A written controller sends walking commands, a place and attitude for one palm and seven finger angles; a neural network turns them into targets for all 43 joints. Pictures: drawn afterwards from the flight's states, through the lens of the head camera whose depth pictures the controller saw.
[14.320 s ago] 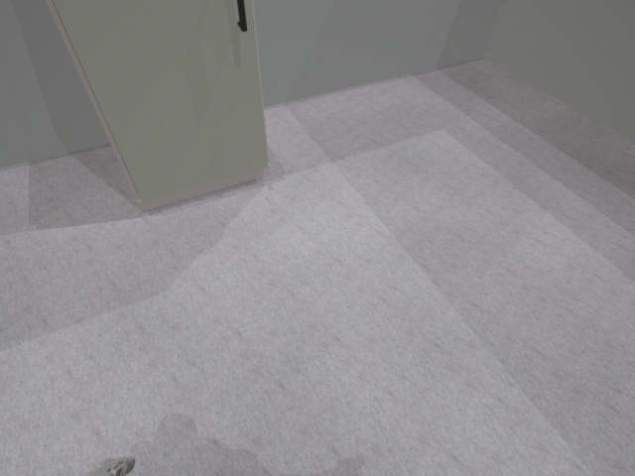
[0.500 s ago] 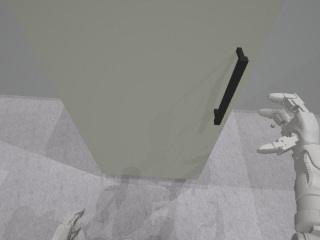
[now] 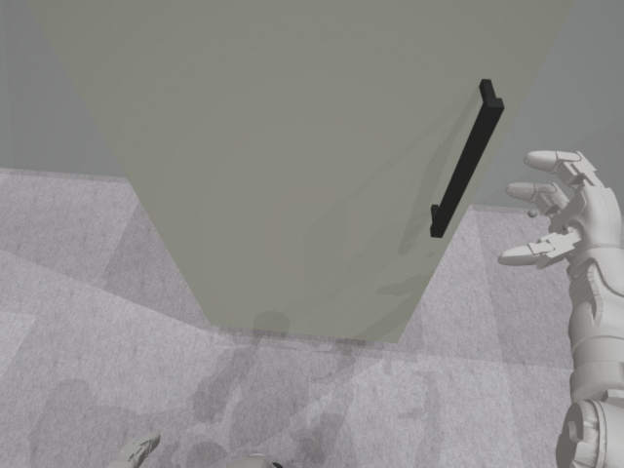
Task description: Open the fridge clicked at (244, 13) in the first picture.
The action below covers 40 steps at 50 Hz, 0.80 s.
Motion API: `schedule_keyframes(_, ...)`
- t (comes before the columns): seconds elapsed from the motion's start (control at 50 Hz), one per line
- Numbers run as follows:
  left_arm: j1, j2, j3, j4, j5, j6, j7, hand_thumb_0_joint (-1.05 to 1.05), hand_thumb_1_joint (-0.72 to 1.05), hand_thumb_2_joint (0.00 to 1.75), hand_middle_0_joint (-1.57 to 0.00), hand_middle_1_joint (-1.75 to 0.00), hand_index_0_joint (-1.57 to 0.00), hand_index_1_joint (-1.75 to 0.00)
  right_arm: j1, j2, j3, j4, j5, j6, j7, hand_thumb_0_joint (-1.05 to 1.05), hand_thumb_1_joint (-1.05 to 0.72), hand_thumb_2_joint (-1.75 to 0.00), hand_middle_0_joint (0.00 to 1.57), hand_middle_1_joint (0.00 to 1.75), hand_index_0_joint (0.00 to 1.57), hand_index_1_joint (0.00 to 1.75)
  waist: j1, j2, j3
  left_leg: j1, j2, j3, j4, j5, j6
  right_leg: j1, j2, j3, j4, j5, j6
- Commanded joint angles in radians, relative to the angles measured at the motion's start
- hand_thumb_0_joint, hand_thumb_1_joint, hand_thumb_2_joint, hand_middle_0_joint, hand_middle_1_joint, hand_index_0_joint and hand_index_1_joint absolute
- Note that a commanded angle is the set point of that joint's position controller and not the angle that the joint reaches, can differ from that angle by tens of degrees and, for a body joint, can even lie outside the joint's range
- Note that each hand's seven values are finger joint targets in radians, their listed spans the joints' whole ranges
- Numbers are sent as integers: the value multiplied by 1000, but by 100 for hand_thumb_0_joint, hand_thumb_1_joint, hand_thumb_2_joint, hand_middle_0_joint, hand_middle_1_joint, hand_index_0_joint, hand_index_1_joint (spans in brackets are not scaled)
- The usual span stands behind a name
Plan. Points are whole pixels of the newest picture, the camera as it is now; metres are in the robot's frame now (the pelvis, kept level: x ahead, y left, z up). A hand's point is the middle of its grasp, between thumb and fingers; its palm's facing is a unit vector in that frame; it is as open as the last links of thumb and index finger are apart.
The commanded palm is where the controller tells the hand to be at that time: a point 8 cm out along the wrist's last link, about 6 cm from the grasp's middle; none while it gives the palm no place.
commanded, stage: move the hooked fingers beside the handle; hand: right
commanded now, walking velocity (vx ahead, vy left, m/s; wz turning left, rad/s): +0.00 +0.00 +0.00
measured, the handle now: (457, 170) +0.50 -0.14 +0.10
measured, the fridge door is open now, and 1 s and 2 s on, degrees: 0 0 0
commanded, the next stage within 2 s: feel for the door with the fingertips in 0.84 s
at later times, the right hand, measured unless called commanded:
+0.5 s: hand (527, 215) +0.43 -0.22 +0.10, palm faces -0.01 +1.00 +0.01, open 14.0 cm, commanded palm +0.40 -0.26 +0.10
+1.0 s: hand (525, 216) +0.42 -0.21 +0.10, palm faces +0.00 +1.00 +0.00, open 14.0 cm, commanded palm +0.39 -0.25 +0.10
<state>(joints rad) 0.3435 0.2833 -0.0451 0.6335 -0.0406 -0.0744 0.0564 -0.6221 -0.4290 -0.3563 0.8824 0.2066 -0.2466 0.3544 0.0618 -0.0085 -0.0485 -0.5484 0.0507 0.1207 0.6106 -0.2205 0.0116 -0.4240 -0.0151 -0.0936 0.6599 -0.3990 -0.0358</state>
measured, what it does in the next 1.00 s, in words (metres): stands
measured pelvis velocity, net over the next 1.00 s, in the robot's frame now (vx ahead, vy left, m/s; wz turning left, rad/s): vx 0.00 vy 0.00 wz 0.01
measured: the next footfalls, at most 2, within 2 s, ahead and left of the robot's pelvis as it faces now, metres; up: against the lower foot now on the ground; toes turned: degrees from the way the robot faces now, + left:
none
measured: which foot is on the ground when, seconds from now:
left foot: down 0.00-1.00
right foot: down 0.00-1.00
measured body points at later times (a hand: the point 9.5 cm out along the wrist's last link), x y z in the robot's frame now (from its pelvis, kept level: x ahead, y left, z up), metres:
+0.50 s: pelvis +0.00 -0.01 +0.00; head +0.06 -0.01 +0.45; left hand +0.07 +0.26 -0.11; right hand +0.42 -0.27 +0.10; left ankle +0.05 +0.12 -0.72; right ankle -0.04 -0.09 -0.72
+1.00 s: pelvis +0.00 +0.00 +0.00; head +0.05 +0.00 +0.45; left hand +0.08 +0.26 -0.11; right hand +0.42 -0.26 +0.11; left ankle +0.05 +0.12 -0.72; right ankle -0.04 -0.09 -0.72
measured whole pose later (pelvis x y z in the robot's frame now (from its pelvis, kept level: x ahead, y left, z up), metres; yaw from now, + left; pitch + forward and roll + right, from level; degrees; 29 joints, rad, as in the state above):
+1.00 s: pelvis +0.00 +0.00 +0.00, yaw +0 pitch +9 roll +1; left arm 0.34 0.28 -0.05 0.60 -0.04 -0.03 0.04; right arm -0.60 -0.41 -0.34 0.86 0.20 -0.26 0.32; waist 0.06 -0.01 -0.06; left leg -0.56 0.04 0.11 0.62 -0.22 0.01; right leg -0.43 -0.02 -0.10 0.67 -0.40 -0.03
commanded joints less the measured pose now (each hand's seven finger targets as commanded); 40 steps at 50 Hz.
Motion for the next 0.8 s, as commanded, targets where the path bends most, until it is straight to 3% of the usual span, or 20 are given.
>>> schedule_keyframes(0.0,69,159,61,-91,3,-24,10,0,90,90,-20,-30,-20,-30,-438,-266,-52,-164,13,-78,-3,0,50,-30,30,120,30,120,6,-38,-358,292,-39,-87,6,279,21,6,0,97,-85,387,27)
schedule_keyframes(0.04,74,162,59,-89,2,-15,7,0,90,90,-20,-30,-20,-30,-430,-274,-60,-109,9,-76,-3,0,50,-30,30,120,30,120,10,-11,-316,277,-38,-85,2,248,19,-36,1,94,-88,335,25)
schedule_keyframes(0.08,76,165,57,-102,2,-5,4,0,90,90,-20,-30,-20,-30,-429,-283,-57,-102,1,-83,3,0,50,-30,30,120,30,120,5,-16,-326,283,-40,-87,13,251,22,-46,0,94,-88,342,22)
schedule_keyframes(0.12,81,161,62,-110,5,0,2,0,90,90,-20,-30,-20,-30,-448,-278,-53,-145,0,-94,2,0,50,-30,30,120,30,120,2,-60,-373,278,-41,-90,17,259,21,-17,0,94,-79,368,26)
schedule_keyframes(0.18,90,160,68,-118,6,8,-2,0,90,90,-20,-30,-20,-30,-429,-291,-70,-204,9,-105,3,0,50,-30,30,120,30,120,-6,-69,-438,304,-46,-92,26,309,22,22,-6,98,-69,455,30)
schedule_keyframes(0.22,88,155,70,-117,5,10,-5,0,90,90,-20,-30,-20,-30,-412,-249,-48,-210,17,-99,0,0,50,-30,30,120,30,120,-3,-57,-412,289,-48,-86,18,310,19,28,-10,99,-71,465,33)
schedule_keyframes(0.26,90,161,72,-117,5,16,-3,0,90,90,-20,-30,-20,-30,-370,-288,-84,-205,21,-91,-8,0,50,-30,30,120,30,120,-9,-30,-390,303,-48,-87,16,309,21,1,-10,94,-73,445,27)
schedule_keyframes(0.28,88,157,68,-116,4,17,-4,0,90,90,-20,-30,-20,-30,-387,-273,-68,-208,16,-88,-9,0,50,-30,30,120,30,120,1,-34,-375,295,-49,-85,13,303,18,0,-9,94,-81,434,27)
schedule_keyframes(0.32,80,151,71,-120,4,15,-6,0,90,90,-20,-30,-20,-30,-365,-242,-49,-245,15,-85,-13,0,50,-30,30,120,30,120,-7,-73,-378,285,-47,-85,8,295,19,23,-9,92,-83,445,32)
schedule_keyframes(0.38,80,153,71,-126,4,16,-6,0,90,90,-20,-30,-20,-30,-336,-265,-71,-274,18,-80,-18,0,50,-30,30,120,30,120,-14,-48,-392,310,-49,-87,8,312,20,27,-11,93,-85,463,31)
schedule_keyframes(0.42,70,148,68,-127,1,14,-6,0,90,90,-20,-30,-20,-30,-359,-226,-37,-286,20,-76,-19,0,50,-30,30,120,30,120,-3,-55,-365,293,-49,-82,2,299,19,30,-10,96,-91,449,35)
schedule_keyframes(0.46,68,151,68,-124,2,14,-3,0,90,90,-20,-30,-20,-30,-351,-225,-37,-277,24,-74,-22,0,50,-30,30,120,30,120,-2,-34,-344,287,-49,-79,0,290,22,28,-13,96,-91,438,32)
schedule_keyframes(0.52,61,142,69,-121,0,6,-4,0,90,90,-20,-30,-20,-30,-371,-189,-4,-311,17,-73,-26,0,50,-30,30,120,30,120,-1,-94,-363,255,-50,-77,-3,272,21,80,-12,103,-88,461,44)
schedule_keyframes(0.56,62,146,66,-115,0,7,-4,0,90,90,-20,-30,-20,-30,-381,-171,16,-288,22,-68,-31,0,50,-30,30,120,30,120,13,-33,-338,252,-50,-70,-6,266,20,66,-15,107,-89,444,42)
schedule_keyframes(0.58,57,145,64,-115,0,6,-4,0,90,90,-20,-30,-20,-30,-377,-164,14,-265,22,-62,-32,0,50,-30,30,120,30,120,11,-36,-327,253,-49,-75,-8,261,18,50,-11,103,-92,419,38)
schedule_keyframes(0.6,57,148,63,-112,1,7,-3,0,90,90,-20,-30,-20,-30,-393,-186,-3,-253,19,-61,-38,0,50,-30,30,120,30,120,11,-10,-322,263,-48,-74,-6,261,19,32,-9,104,-93,397,35)
schedule_keyframes(0.68,43,139,58,-125,2,6,-6,0,90,90,-20,-30,-20,-30,-401,-184,9,-280,2,-71,-47,0,50,-30,30,120,30,120,-2,-77,-345,274,-44,-77,5,268,24,47,-4,105,-92,424,40)
schedule_keyframes(0.7,43,137,59,-125,0,5,-7,0,90,90,-20,-30,-20,-30,-405,-155,34,-284,2,-71,-48,0,50,-30,30,120,30,120,3,-76,-346,252,-46,-75,4,265,22,67,-8,108,-88,439,43)
schedule_keyframes(0.76,49,150,59,-117,3,9,-5,0,90,90,-20,-30,-20,-30,-397,-208,-19,-229,10,-71,-55,0,50,-30,30,120,30,120,3,21,-329,294,-46,-79,1,264,21,4,-5,101,-90,370,30)
schedule_keyframes(0.78,40,147,56,-124,2,8,-5,0,90,90,-20,-30,-20,-30,-395,-214,-25,-224,7,-72,-53,0,50,-30,30,120,30,120,-5,-4,-333,310,-43,-86,5,265,20,-12,-1,96,-95,353,29)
